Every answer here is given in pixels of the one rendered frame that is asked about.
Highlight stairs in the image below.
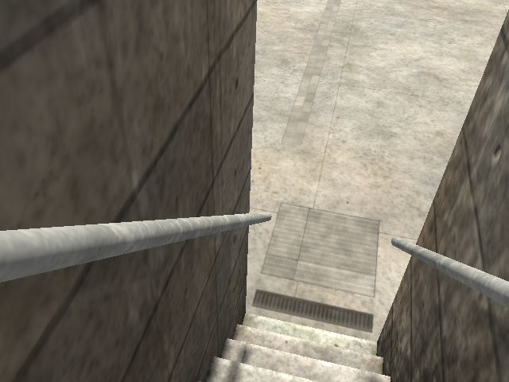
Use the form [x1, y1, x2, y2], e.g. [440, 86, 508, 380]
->
[194, 313, 390, 382]

